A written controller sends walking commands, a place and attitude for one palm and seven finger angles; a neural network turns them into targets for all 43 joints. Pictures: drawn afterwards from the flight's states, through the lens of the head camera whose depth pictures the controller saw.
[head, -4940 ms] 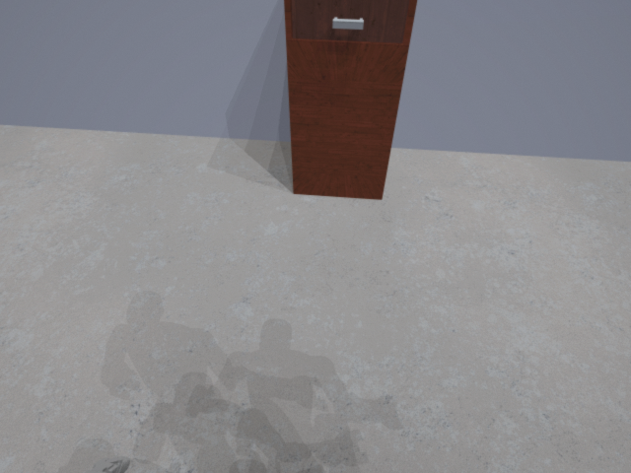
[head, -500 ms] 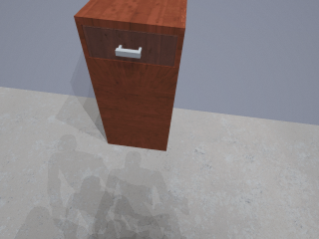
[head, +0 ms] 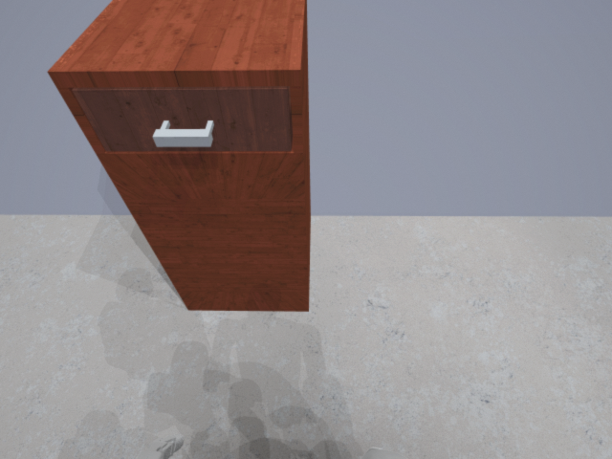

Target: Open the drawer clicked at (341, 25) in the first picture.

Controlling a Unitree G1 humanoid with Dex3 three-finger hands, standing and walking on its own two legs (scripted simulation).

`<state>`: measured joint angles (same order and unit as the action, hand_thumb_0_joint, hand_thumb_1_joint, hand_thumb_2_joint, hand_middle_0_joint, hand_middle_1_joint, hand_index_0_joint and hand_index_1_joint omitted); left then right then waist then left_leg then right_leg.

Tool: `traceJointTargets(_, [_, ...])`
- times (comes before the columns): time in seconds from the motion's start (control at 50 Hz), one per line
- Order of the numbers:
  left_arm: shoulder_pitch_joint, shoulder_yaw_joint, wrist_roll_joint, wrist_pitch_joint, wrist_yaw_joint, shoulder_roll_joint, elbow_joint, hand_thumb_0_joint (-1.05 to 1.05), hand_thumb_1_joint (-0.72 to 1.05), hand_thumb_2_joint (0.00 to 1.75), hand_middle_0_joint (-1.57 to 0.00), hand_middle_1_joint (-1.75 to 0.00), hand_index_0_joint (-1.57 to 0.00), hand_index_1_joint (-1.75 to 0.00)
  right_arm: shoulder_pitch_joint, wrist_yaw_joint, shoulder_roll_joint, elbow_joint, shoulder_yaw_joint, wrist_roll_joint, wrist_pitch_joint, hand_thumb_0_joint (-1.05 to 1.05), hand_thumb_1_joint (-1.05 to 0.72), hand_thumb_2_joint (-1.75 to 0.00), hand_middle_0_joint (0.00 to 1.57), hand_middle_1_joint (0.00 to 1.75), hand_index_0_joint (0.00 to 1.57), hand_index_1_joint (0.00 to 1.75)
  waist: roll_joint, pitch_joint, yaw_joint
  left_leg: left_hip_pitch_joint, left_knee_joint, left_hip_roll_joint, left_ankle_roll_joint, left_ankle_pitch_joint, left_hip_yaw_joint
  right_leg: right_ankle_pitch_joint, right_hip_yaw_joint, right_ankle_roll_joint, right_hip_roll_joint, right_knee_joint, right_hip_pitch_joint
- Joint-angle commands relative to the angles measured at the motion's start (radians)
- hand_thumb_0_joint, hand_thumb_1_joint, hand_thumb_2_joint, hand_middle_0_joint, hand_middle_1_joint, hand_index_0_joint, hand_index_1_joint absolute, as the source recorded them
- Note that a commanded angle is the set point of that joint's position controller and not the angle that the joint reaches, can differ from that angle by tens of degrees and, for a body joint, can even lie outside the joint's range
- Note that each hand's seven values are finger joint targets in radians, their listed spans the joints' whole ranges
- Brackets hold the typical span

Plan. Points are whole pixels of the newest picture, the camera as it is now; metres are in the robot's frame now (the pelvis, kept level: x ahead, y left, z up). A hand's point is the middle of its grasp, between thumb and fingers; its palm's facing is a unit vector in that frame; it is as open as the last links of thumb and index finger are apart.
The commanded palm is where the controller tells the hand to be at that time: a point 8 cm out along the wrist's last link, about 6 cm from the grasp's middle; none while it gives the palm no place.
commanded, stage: take the last steps up to it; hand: left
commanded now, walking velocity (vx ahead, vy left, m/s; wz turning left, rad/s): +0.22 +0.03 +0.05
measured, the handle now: (185, 131) +0.65 +0.24 +0.05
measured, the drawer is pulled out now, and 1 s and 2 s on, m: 0.00 0.00 0.00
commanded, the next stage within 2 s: come to a stop and stand still in 0.22 s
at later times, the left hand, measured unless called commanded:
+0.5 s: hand out of the picture +0.09 +0.21 -0.17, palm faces +0.08 -0.99 -0.14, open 7.4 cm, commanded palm none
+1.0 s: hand out of the picture +0.15 +0.16 -0.14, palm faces +0.00 -0.96 -0.28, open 7.4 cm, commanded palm none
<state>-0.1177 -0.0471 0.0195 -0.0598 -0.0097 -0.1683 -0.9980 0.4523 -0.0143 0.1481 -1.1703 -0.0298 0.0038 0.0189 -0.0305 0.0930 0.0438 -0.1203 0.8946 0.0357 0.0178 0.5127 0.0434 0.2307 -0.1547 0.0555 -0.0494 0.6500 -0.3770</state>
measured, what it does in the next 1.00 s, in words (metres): steps on the spot: left foot, then right foot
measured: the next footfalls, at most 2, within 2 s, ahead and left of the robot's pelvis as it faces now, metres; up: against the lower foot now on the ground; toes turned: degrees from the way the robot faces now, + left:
left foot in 0.38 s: +0.21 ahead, +0.14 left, +0.00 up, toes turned +7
right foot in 0.88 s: +0.12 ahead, -0.14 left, +0.00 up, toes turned -5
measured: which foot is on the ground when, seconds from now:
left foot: up 0.00-0.36, down 0.38-0.88, up 0.90-1.00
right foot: down 0.00-0.40, up 0.42-0.86, down 0.88-1.00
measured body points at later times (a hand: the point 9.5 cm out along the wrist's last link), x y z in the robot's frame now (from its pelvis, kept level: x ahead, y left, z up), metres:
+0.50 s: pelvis +0.14 +0.05 +0.02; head +0.15 +0.08 +0.47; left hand +0.09 +0.26 -0.16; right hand +0.21 -0.18 -0.12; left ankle +0.17 +0.14 -0.72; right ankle +0.08 -0.09 -0.69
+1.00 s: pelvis +0.09 -0.03 +0.02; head +0.09 -0.06 +0.47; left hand +0.15 +0.21 -0.12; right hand +0.10 -0.27 -0.15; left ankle +0.12 +0.12 -0.69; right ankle +0.08 -0.14 -0.72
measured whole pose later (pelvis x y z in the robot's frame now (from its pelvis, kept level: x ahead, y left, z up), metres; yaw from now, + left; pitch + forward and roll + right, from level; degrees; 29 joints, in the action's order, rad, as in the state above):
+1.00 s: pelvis +0.09 -0.03 +0.02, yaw -2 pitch -1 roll +1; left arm -0.23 -0.03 0.03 0.04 0.03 -0.16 -1.01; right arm 0.25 -0.01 0.21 -1.06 -0.07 0.01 -0.08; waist -0.06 0.01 0.02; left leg -0.42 0.80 0.06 -0.01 0.39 0.02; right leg 0.30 -0.05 0.01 -0.04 0.54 -0.23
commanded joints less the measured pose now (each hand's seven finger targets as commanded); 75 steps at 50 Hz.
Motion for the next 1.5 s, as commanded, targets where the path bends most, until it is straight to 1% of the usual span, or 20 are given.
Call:
traceJointTargets(0.0, [-0.217,-0.034,-0.01,0.005,0.027,-0.162,-0.027,0.0,0.9,0.9,-0.2,-0.3,-0.2,-0.3,-0.094,0.003,0.074,0.113,-0.029,0.009,0.027,0.0,-0.9,-0.9,0.2,0.3,0.2,0.3,0.084,-0.039,-0.099,-0.433,0.386,0.086,0.012,-0.12,-0.068,0.025,0.434,0.121,-0.347,-0.423,0.24])
traceJointTargets(0.1, [-0.152,-0.004,0.001,-0.007,0.026,-0.079,-0.021,0.0,0.9,0.9,-0.2,-0.3,-0.2,-0.3,-0.006,0.015,0.019,0.082,-0.024,0.021,-0.017,0.0,-0.9,-0.9,0.2,0.3,0.2,0.3,0.162,0.01,-0.005,-0.315,0.178,0.09,-0.03,-0.254,-0.003,-0.032,0.156,0.063,-0.218,-0.499,0.023])
traceJointTargets(0.3, [-0.227,-0.022,0.007,0.002,0.026,-0.134,-0.06,0.0,0.9,0.9,-0.2,-0.3,-0.2,-0.3,-0.179,0.028,0.046,0.156,-0.022,0.016,0.017,0.0,-0.9,-0.9,0.2,0.3,0.2,0.3,0.16,-0.025,-0.049,-0.194,-0.301,0.048,-0.035,-0.285,0.053,-0.07,0.157,0.078,-0.226,-0.385,0.153])
traceJointTargets(0.34, [-0.235,-0.005,0.0,0.022,0.033,-0.073,-0.067,0.0,0.9,0.9,-0.2,-0.3,-0.2,-0.3,-0.08,0.014,0.084,0.112,-0.017,0.015,0.034,0.0,-0.9,-0.9,0.2,0.3,0.2,0.3,-0.013,-0.075,-0.016,0.029,-0.468,0.077,-0.036,-0.517,-0.007,-0.079,0.09,0.01,-0.122,-0.179,0.087])
traceJointTargets(0.38, [-0.317,0.019,-0.02,0.036,0.041,-0.014,-0.085,0.0,0.9,0.9,-0.2,-0.3,-0.2,-0.3,-0.061,-0.012,0.174,0.11,-0.016,0.014,0.029,0.0,-0.9,-0.9,0.2,0.3,0.2,0.3,-0.226,-0.174,-0.043,0.085,-0.532,0.346,0.106,-1.038,-0.236,0.288,0.052,-0.079,-0.02,0.007,0.07])
traceJointTargets(0.48, [-0.272,0.006,-0.004,0.084,0.05,-0.077,-0.093,0.0,0.9,0.9,-0.2,-0.3,-0.2,-0.3,-0.14,-0.054,0.176,0.117,-0.023,0.007,-0.006,0.0,-0.9,-0.9,0.2,0.3,0.2,0.3,-0.142,-0.098,-0.027,0.06,-0.52,0.349,0.148,-1.349,-0.148,0.311,0.144,-0.089,-0.031,0.261,-0.002])
traceJointTargets(0.54, [-0.24,-0.015,0.004,0.106,0.044,-0.083,-0.057,0.0,0.9,0.9,-0.2,-0.3,-0.2,-0.3,-0.154,-0.061,0.206,0.137,-0.049,0.01,-0.021,0.0,-0.9,-0.9,0.2,0.3,0.2,0.3,-0.022,-0.13,-0.02,0.077,-0.515,0.37,0.171,-1.244,-0.122,0.271,0.168,-0.093,-0.003,0.442,-0.087])
traceJointTargets(0.62, [-0.223,-0.033,0.001,0.127,0.036,-0.079,-0.012,0.0,0.9,0.9,-0.2,-0.3,-0.2,-0.3,-0.228,-0.053,0.191,0.171,-0.052,0.011,-0.023,0.0,-0.9,-0.9,0.2,0.3,0.2,0.3,-0.091,-0.178,-0.041,0.019,-0.542,0.315,0.147,-0.978,-0.053,0.176,0.187,-0.112,0.006,0.503,-0.092])
traceJointTargets(0.78, [-0.179,-0.02,-0.003,0.111,0.029,-0.067,0.029,0.0,0.9,0.9,-0.2,-0.3,-0.2,-0.3,-0.263,-0.018,0.208,0.182,-0.067,0.027,-0.041,0.0,-0.9,-0.9,0.2,0.3,0.2,0.3,-0.209,-0.11,-0.039,-0.143,-0.616,0.281,0.117,-0.298,-0.129,0.214,0.106,-0.08,-0.002,0.043,0.1])
traceJointTargets(0.82, [-0.254,-0.02,0.002,0.098,0.029,-0.084,-0.001,0.0,0.9,0.9,-0.2,-0.3,-0.2,-0.3,-0.256,-0.01,0.2,0.183,-0.068,0.02,-0.049,0.0,-0.9,-0.9,0.2,0.3,0.2,0.3,-0.101,-0.106,-0.07,-0.251,-0.54,0.207,0.052,-0.163,-0.073,0.033,0.069,-0.081,0.016,-0.182,0.259])
traceJointTargets(0.84, [-0.252,-0.022,0.012,0.087,0.034,-0.128,-0.001,0.0,0.9,0.9,-0.2,-0.3,-0.2,-0.3,-0.224,-0.004,0.15,0.179,-0.06,0.011,-0.052,0.0,-0.9,-0.9,0.2,0.3,0.2,0.3,0.051,-0.086,-0.066,-0.302,-0.426,0.121,0.002,-0.106,-0.016,0.036,0.146,-0.066,-0.045,-0.305,0.275])
traceJointTargets(0.86, [-0.207,-0.027,0.017,0.074,0.04,-0.203,0.023,0.0,0.9,0.9,-0.2,-0.3,-0.2,-0.3,-0.214,0.0,0.071,0.202,-0.042,0.004,-0.059,0.0,-0.9,-0.9,0.2,0.3,0.2,0.3,0.306,-0.051,-0.045,-0.349,-0.261,0.032,-0.051,-0.038,0.046,0.174,0.404,0.006,-0.245,-0.452,0.163])
traceJointTargets(0.88, [-0.148,-0.025,0.01,0.079,0.043,-0.225,0.051,0.0,0.9,0.9,-0.2,-0.3,-0.2,-0.3,-0.283,0.006,0.091,0.228,-0.042,0.008,-0.067,0.0,-0.9,-0.9,0.2,0.3,0.2,0.3,0.313,-0.007,-0.072,-0.295,-0.132,0.031,-0.034,0.005,-0.011,0.283,0.453,0.066,-0.311,-0.524,-0.017])
traceJointTargets(0.98, [-0.042,-0.006,0.003,0.067,0.041,-0.134,0.057,0.0,0.9,0.9,-0.2,-0.3,-0.2,-0.3,-0.16,0.008,0.094,0.148,-0.043,0.014,-0.063,0.0,-0.9,-0.9,0.2,0.3,0.2,0.3,0.252,0.009,-0.003,-0.281,0.038,0.018,-0.023,-0.155,-0.035,0.119,0.25,0.042,-0.156,-0.446,-0.003])
traceJointTargets(1.1, [-0.175,-0.009,-0.002,0.056,0.046,-0.125,-0.005,0.0,0.9,0.9,-0.2,-0.3,-0.2,-0.3,-0.164,-0.011,0.053,0.13,-0.019,0.008,-0.037,0.0,-0.9,-0.9,0.2,0.3,0.2,0.3,0.126,-0.08,-0.058,-0.188,-0.331,0.02,-0.036,-0.126,-0.016,-0.17,0.293,0.096,-0.183,-0.343,0.215])
traceJointTargets(1.24, [-0.183,0.014,-0.024,0.052,0.044,-0.067,-0.077,0.0,0.9,0.9,-0.2,-0.3,-0.2,-0.3,-0.122,-0.037,0.085,0.05,0.002,0.01,-0.003,0.0,-0.9,-0.9,0.2,0.3,0.2,0.3,-0.109,-0.144,-0.061,-0.017,-0.509,0.109,0.005,-0.61,-0.09,-0.269,0.173,-0.027,-0.06,-0.252,0.265])
traceJointTargets(1.38, [-0.193,0.03,-0.016,0.054,0.039,-0.058,-0.119,0.0,0.9,0.9,-0.2,-0.3,-0.2,-0.3,-0.125,-0.035,0.065,0.041,0.015,0.007,-0.016,0.0,-0.9,-0.9,0.2,0.3,0.2,0.3,0.026,0.012,-0.049,-0.074,-0.578,0.082,-0.002,-0.353,-0.073,-0.107,0.194,-0.031,-0.061,-0.344,0.209])
traceJointTargets(1.4, [-0.298,0.029,-0.004,0.027,0.085,-0.097,-0.145,0.0,0.9,0.9,-0.2,-0.3,-0.2,-0.3,-0.223,-0.016,0.118,0.106,0.005,-0.004,0.0,0.0,-0.9,-0.9,0.2,0.3,0.2,0.3,0.015,0.04,-0.096,-0.152,-0.374,0.064,-0.034,-0.271,-0.006,-0.42,0.233,-0.071,-0.118,-0.302,0.183])
traceJointTargets(1.42, [-0.264,0.027,-0.004,0.016,0.076,-0.135,-0.099,0.0,0.9,0.9,-0.2,-0.3,-0.2,-0.3,-0.154,-0.013,0.053,0.136,0.01,0.003,-0.015,0.0,-0.9,-0.9,0.2,0.3,0.2,0.3,0.037,-0.019,-0.033,-0.135,-0.351,0.023,-0.023,-0.147,-0.037,-0.214,0.309,-0.017,-0.167,-0.344,0.168])
traceJointTargets(1.48, [-0.186,0.023,-0.003,0.01,0.057,-0.104,-0.066,0.0,0.9,0.9,-0.2,-0.3,-0.2,-0.3,-0.069,0.0,0.064,0.131,0.019,0.018,-0.008,0.0,-0.9,-0.9,0.2,0.3,0.2,0.3,0.082,-0.045,-0.001,-0.082,-0.396,0.033,0.007,-0.242,-0.048,0.185,0.246,0.019,-0.1,-0.347,0.071])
